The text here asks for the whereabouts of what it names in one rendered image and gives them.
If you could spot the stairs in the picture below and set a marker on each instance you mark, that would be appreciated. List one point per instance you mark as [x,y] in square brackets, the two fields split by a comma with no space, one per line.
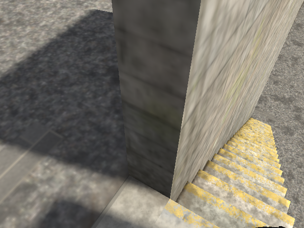
[241,187]

